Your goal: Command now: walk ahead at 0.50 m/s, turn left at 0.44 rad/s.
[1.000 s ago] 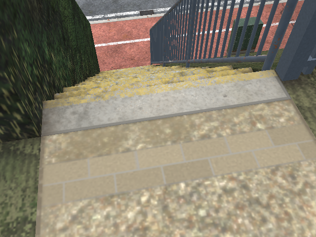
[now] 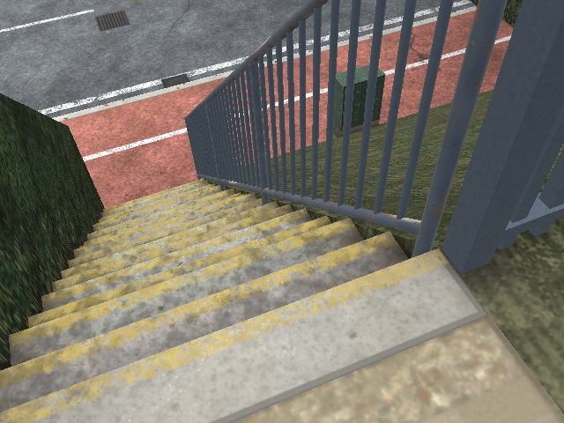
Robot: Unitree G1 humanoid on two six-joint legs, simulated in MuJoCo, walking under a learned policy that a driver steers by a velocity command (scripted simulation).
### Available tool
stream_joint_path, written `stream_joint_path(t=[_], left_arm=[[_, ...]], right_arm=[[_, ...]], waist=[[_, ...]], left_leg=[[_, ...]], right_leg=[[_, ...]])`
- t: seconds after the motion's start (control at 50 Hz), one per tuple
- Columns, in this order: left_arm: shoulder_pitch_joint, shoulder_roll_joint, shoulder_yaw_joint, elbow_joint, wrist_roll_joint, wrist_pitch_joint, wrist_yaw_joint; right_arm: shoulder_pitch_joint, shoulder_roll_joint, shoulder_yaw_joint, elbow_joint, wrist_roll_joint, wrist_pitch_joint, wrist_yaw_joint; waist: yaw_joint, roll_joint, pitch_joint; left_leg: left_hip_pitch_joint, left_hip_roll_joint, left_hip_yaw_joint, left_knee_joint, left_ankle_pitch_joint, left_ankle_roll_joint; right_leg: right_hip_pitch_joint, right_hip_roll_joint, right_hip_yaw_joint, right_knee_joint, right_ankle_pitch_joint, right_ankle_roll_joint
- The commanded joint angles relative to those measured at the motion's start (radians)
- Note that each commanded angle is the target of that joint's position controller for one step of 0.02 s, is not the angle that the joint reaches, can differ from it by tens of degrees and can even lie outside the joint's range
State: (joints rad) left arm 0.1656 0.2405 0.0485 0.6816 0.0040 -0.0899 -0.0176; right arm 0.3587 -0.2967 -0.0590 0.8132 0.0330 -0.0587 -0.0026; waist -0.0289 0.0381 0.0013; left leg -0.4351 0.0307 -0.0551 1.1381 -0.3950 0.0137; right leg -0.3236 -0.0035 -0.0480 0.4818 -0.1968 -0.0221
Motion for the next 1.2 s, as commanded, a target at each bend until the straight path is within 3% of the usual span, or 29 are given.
stream_joint_path(t=[0.02, 0.04, 0.1, 0.18, 0.3, 0.36, 0.38, 0.4, 0.42, 0.44, 0.46, 0.48, 0.5, 0.56, 0.64, 0.68, 0.76, 0.8, 0.82, 0.84, 0.86, 0.88, 0.9, 0.94, 0.96, 1.02, 1.14, 1.16, 1.2], left_arm=[[0.055, 0.096, 0.035, -0.008, 0.004, -0.014, 0.001], [0.11, -0.029, -0.013, -0.016, 0.067, -0.045, 0.02], [0.129, 0.063, 0.006, 0.011, 0.075, -0.052, 0.02], [0.192, 0.095, 0.002, 0.062, 0.091, -0.04, 0.01], [0.228, 0.138, 0.002, 0.144, 0.087, -0.039, 0.001], [0.256, 0.202, 0.021, 0.179, 0.088, -0.03, 0.015], [0.272, 0.209, 0.021, 0.184, 0.097, -0.03, 0.013], [0.332, 0.145, -0.001, 0.179, 0.132, -0.037, 0.006], [0.429, 0.017, -0.055, 0.126, 0.158, -0.047, -0.02], [0.269, 0.069, -0.045, 0.124, 0.084, -0.039, -0.054], [0.079, 0.079, -0.036, 0.08, 0.056, -0.033, -0.049], [0.038, 0.121, -0.027, 0.075, 0.069, -0.034, -0.021], [0.075, 0.119, -0.03, 0.066, 0.094, -0.033, 0.008], [0.111, 0.046, -0.059, 0.051, 0.081, -0.006, 0.037], [0.064, 0.03, -0.082, 0.039, 0.064, 0.021, 0.022], [-0.015, 0.024, -0.093, 0.024, 0.062, 0.033, 0.018], [-0.11, 0.067, -0.087, 0.001, 0.062, 0.01, 0.014], [-0.056, 0.097, -0.077, 0.025, 0.049, -0.002, 0.017], [0.052, 0.131, -0.06, 0.057, 0.038, -0.013, 0.022], [0.245, 0.179, -0.038, 0.113, 0.038, -0.029, 0.028], [0.427, 0.243, -0.022, 0.152, 0.043, -0.04, 0.024], [0.384, 0.247, -0.021, 0.136, 0.066, -0.022, -0.017], [0.279, 0.186, -0.018, 0.115, 0.063, -0.025, -0.024], [0.116, 0.018, -0.067, 0.068, 0.043, -0.022, -0.013], [0.183, 0.077, -0.03, 0.089, -0.014, -0.004, -0.001], [0.255, 0.144, -0.005, 0.122, -0.014, -0.011, 0.004], [0.284, 0.165, 0.008, 0.123, 0.004, 0.037, 0.009], [0.289, 0.094, -0.021, 0.116, 0.13, -0.028, -0.029], [0.282, 0.094, -0.015, 0.108, 0.096, -0.049, -0.023]], right_arm=[[-0.036, -0.057, -0.023, -0.095, -0.001, 0.004, 0.003], [0.012, 0.049, 0.036, -0.052, -0.157, -0.032, 0.055], [-0.123, 0.013, 0.023, -0.066, -0.106, -0.047, 0.095], [-0.221, 0.022, 0.05, -0.088, -0.096, -0.031, 0.114], [-0.313, -0.018, 0.043, -0.123, -0.096, -0.019, 0.095], [-0.295, -0.062, 0.018, -0.134, -0.077, -0.032, 0.082], [-0.217, -0.102, -0.004, -0.116, -0.063, -0.045, 0.069], [-0.031, -0.17, -0.037, -0.063, -0.069, -0.051, 0.039], [0.209, -0.231, -0.053, -0.012, -0.062, -0.038, 0.014], [0.317, -0.208, -0.043, 0.044, -0.072, -0.037, 0.02], [0.28, -0.209, -0.061, 0.069, -0.074, -0.056, 0.024], [0.166, -0.171, -0.053, 0.053, -0.052, -0.065, 0.025], [0.101, -0.099, -0.022, 0.044, -0.045, -0.07, 0.029], [-0.084, -0.034, 0.012, -0.017, -0.063, -0.072, 0.039], [-0.077, -0.099, -0.003, -0.039, -0.096, -0.078, 0.054], [-0.008, -0.108, -0.011, -0.027, -0.091, -0.079, 0.068], [0.042, -0.14, -0.02, -0.05, -0.102, -0.053, 0.089], [0.013, -0.127, -0.02, -0.063, -0.105, -0.043, 0.086], [-0.02, -0.124, -0.016, -0.074, -0.104, -0.046, 0.083], [-0.033, -0.085, -0.001, -0.08, -0.107, -0.056, 0.081], [0.107, 0.058, 0.038, -0.078, -0.117, -0.072, 0.079], [0.168, 0.025, 0.028, -0.081, -0.1, -0.072, 0.081], [0.062, -0.085, 0.004, -0.068, -0.106, -0.063, 0.058], [-0.01, -0.066, 0.024, -0.064, -0.13, -0.032, 0.014], [-0.023, -0.097, -0.011, -0.081, -0.023, 0.02, -0.012], [-0.038, -0.024, -0.003, -0.088, -0.033, 0.101, -0.023], [-0.149, 0.013, 0.015, -0.083, -0.054, 0.122, 0.002], [-0.097, 0.044, 0.057, -0.1, -0.166, 0.062, 0.069], [-0.184, -0.004, 0.04, -0.135, -0.147, 0.019, 0.07]], waist=[[0.036, -0.165, -0.009], [0.028, -0.144, -0.005], [0.042, -0.115, 0.027], [0.06, -0.098, 0.035], [0.049, -0.119, 0.077], [0.003, -0.127, 0.047], [-0.037, -0.106, -0.012], [-0.062, -0.014, -0.182], [-0.077, 0.153, -0.487], [-0.175, 0.034, -0.429], [-0.195, -0.001, -0.143], [-0.149, 0.028, -0.042], [-0.078, 0.058, -0.075], [0.061, 0.001, -0.061], [0.036, -0.012, -0.01], [-0.005, 0.007, 0.008], [-0.038, 0.038, -0.043], [0.004, 0.012, -0.043], [0.06, 0.001, -0.065], [0.136, -0.084, -0.146], [0.113, -0.31, -0.338], [0.091, -0.298, -0.335], [0.093, -0.114, -0.096], [0.049, -0.063, -0.092], [0.02, 0.04, -0.038], [-0.01, -0.092, -0.01], [0.018, -0.149, -0.044], [0.036, -0.143, 0.026], [0.087, -0.126, 0.011]], left_leg=[[-0.268, 0.098, -0.05, 0.035, 0.104, -0.007], [-0.287, 0.065, -0.035, 0.024, 0.156, 0.021], [-0.364, 0.067, -0.026, -0.135, 0.319, 0.031], [-0.314, 0.07, 0.024, -0.334, 0.473, 0.017], [-0.242, 0.027, 0.064, -0.481, 0.438, 0.07], [-0.073, -0.074, 0.14, -0.566, 0.372, 0.118], [0.122, -0.13, 0.169, -0.575, 0.392, 0.149], [0.503, -0.099, 0.082, -0.458, 0.569, 0.232], [1.027, 0.152, -0.387, -0.549, 0.546, 0.458], [1.033, 0.254, -0.668, -0.751, 0.427, 0.429], [0.835, 0.212, -0.549, -0.821, 0.225, 0.304], [0.606, 0.183, -0.478, -0.838, 0.136, 0.289], [0.454, 0.16, -0.434, -0.84, 0.209, 0.303], [0.076, 0.126, -0.329, -0.924, 0.323, 0.301], [-0.094, 0.054, -0.24, -0.94, 0.282, 0.261], [-0.063, 0.051, -0.271, -0.921, 0.243, 0.25], [0.089, 0.082, -0.338, -0.8, 0.391, 0.261], [0.091, 0.083, -0.363, -0.711, 0.447, 0.223], [0.033, 0.047, -0.349, -0.619, 0.517, 0.19], [-0.077, -0.032, -0.291, -0.404, 0.509, 0.122], [-0.262, -0.203, -0.133, -0.049, -0.095, 0.015], [-0.525, -0.194, -0.148, 0.206, -0.259, -0.003], [-0.615, -0.108, -0.162, 0.313, -0.12, -0.005], [-0.492, -0.007, -0.136, 0.232, 0.072, -0.022], [-0.281, -0.026, -0.138, 0.068, 0.095, -0.002], [-0.205, -0.039, -0.079, -0.057, 0.123, 0.012], [-0.035, -0.023, 0.057, -0.253, 0.236, 0.011], [-0.164, 0.044, 0.011, -0.215, 0.258, -0.021], [-0.297, 0.055, -0.008, -0.268, 0.157, -0.031]], right_leg=[[0.225, -0.268, 0.261, -0.295, 0.063, -0.167], [0.229, -0.302, 0.276, -0.327, 0.012, -0.21], [0.258, -0.288, 0.138, -0.383, 0.073, -0.209], [0.263, -0.28, -0.039, -0.385, 0.271, -0.195], [0.368, -0.315, -0.13, -0.324, 0.373, -0.152], [0.424, -0.31, -0.191, -0.158, 0.714, -0.125], [0.356, -0.263, -0.24, 0.001, 0.833, -0.093], [0.142, -0.216, -0.252, 0.277, 0.684, -0.019], [-0.211, -0.089, -0.169, 0.565, 0.036, 0.074], [-0.399, 0.033, 0.005, 0.758, -0.339, 0.058], [-0.563, -0.013, 0.117, 0.8, -0.3, 0.022], [-0.545, -0.066, 0.138, 0.816, -0.243, 0.02], [-0.442, -0.086, 0.159, 0.784, -0.205, 0.009], [-0.212, -0.11, 0.144, 0.683, -0.192, 0.022], [-0.126, -0.086, 0.057, 0.386, -0.008, 0.065], [-0.113, -0.067, 0.048, 0.245, 0.106, 0.065], [-0.095, -0.006, 0.025, 0.151, 0.124, 0.056], [-0.016, -0.002, 0.02, 0.106, 0.113, 0.019], [0.128, 0.011, 0.002, 0.084, 0.133, -0.009], [0.36, -0.067, 0.092, 0.056, 0.2, -0.095], [0.683, -0.327, 0.429, 0.019, 0.609, -0.36], [0.704, -0.468, 0.775, -0.12, 0.302, -0.468], [0.468, -0.425, 0.707, -0.159, -0.011, -0.376], [0.25, -0.316, 0.499, -0.239, -0.124, -0.296], [0.12, -0.29, 0.378, -0.207, 0.156, -0.208], [0.087, -0.242, 0.24, -0.212, 0.418, -0.183], [0.065, -0.172, 0.098, -0.175, 0.431, -0.156], [0.042, -0.236, 0.174, -0.225, 0.145, -0.241], [0.181, -0.29, 0.256, -0.192, 0.005, -0.279]])
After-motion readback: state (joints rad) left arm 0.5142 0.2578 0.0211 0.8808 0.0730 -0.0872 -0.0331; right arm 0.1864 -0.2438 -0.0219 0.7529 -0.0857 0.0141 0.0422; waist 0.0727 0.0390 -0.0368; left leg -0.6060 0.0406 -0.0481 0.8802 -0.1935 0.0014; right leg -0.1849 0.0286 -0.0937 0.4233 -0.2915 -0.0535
